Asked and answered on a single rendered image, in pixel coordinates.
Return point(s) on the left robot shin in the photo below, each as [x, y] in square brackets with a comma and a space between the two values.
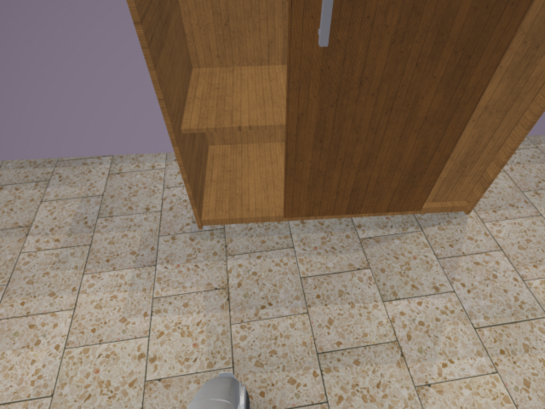
[226, 374]

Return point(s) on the wardrobe door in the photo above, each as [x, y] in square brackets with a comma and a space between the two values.
[513, 87]
[372, 119]

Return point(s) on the left robot thigh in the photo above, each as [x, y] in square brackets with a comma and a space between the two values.
[220, 393]

